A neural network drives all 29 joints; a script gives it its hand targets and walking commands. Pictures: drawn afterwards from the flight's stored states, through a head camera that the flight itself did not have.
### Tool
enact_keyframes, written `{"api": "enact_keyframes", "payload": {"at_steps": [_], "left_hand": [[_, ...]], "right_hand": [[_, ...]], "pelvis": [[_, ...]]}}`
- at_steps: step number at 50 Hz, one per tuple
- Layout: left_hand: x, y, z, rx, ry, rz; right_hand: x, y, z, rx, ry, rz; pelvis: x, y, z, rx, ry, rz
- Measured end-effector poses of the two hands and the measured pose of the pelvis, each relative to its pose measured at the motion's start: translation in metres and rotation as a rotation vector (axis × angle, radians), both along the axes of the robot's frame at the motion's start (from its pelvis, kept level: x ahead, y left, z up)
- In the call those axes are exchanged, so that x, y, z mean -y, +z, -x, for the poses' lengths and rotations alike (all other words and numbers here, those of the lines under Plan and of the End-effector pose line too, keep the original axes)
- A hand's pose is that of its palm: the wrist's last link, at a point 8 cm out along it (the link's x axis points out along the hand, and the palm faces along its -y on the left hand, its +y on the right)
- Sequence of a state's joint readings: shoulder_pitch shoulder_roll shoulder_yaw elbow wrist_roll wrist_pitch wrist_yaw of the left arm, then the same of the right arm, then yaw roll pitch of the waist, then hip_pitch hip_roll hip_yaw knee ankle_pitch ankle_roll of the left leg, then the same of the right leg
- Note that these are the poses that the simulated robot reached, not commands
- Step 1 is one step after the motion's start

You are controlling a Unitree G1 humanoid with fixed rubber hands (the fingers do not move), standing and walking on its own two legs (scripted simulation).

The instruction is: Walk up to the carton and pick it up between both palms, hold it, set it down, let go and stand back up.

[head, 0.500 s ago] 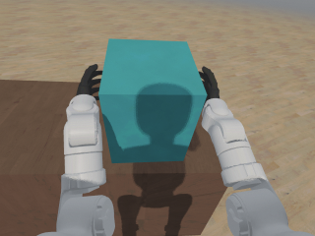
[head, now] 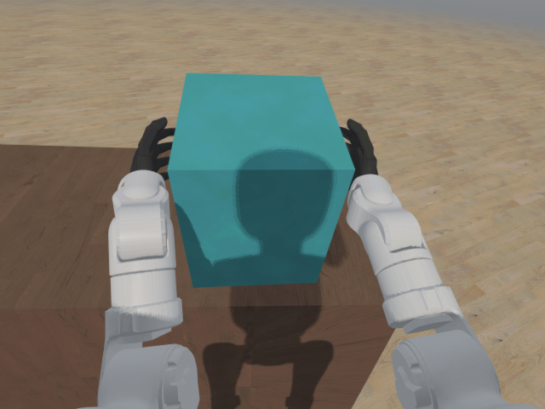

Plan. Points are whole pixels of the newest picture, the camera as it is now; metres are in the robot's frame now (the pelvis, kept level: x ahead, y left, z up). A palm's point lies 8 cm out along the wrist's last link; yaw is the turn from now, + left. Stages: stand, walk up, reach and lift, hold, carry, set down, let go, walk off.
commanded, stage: hold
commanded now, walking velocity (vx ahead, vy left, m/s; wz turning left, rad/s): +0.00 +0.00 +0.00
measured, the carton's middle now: (255, 184) +0.39 +0.01 +0.17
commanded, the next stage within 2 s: none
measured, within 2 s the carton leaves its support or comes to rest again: neither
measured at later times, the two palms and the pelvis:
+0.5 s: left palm (158, 170) +0.35 +0.14 +0.22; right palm (367, 179) +0.35 -0.15 +0.21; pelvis -0.01 +0.00 +0.00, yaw -1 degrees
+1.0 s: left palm (152, 173) +0.34 +0.15 +0.22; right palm (364, 179) +0.34 -0.14 +0.21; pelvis -0.01 +0.00 +0.00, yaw +0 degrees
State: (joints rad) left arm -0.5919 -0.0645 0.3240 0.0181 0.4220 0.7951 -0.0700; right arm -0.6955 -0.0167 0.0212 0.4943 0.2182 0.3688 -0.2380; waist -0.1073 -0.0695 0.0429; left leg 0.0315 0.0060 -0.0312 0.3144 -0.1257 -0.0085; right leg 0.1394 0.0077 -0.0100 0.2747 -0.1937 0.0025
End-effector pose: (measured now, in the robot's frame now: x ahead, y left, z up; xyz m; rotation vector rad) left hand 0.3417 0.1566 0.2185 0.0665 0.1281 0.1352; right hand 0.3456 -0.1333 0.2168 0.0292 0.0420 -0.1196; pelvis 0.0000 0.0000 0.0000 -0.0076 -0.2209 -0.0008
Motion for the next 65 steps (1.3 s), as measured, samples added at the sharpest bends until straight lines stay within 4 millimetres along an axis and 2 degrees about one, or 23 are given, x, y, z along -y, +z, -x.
{"api": "enact_keyframes", "payload": {"at_steps": [8,17,23,32,40,56,65], "left_hand": [[-0.003,0.002,0.003,0.009,0.0,-0.01],[0.007,0.001,-0.004,-0.019,-0.018,-0.034],[0.013,0.003,-0.008,-0.006,-0.024,-0.033],[0.005,0.002,-0.004,0.009,-0.003,-0.005],[-0.003,-0.005,0.002,-0.007,0.008,0.001],[0.013,0.004,-0.005,-0.009,-0.025,-0.042],[0.006,-0.002,-0.004,-0.003,-0.01,-0.007]], "right_hand": [[-0.003,0.003,0.003,0.01,0.0,-0.004],[0.007,-0.008,0.001,-0.015,-0.018,-0.025],[0.012,-0.008,-0.001,0.001,-0.026,-0.029],[0.005,0.001,-0.003,0.016,-0.006,-0.005],[-0.004,-0.001,-0.001,0.001,0.008,0.008],[0.012,-0.008,0.002,0.001,-0.028,-0.036],[0.006,-0.005,-0.001,0.009,-0.012,-0.009]], "pelvis": [[-0.001,-0.001,0.003,0.006,0.001,0.003],[-0.005,0.0,0.009,-0.011,-0.006,0.003],[-0.005,0.001,0.009,-0.023,-0.01,0.002],[-0.001,0.001,0.003,-0.014,-0.005,0.0],[0.001,0.0,0.0,0.004,0.005,0.001],[-0.004,0.0,0.008,-0.008,-0.009,0.001],[-0.001,0.001,0.006,-0.015,-0.009,0.0]]}}
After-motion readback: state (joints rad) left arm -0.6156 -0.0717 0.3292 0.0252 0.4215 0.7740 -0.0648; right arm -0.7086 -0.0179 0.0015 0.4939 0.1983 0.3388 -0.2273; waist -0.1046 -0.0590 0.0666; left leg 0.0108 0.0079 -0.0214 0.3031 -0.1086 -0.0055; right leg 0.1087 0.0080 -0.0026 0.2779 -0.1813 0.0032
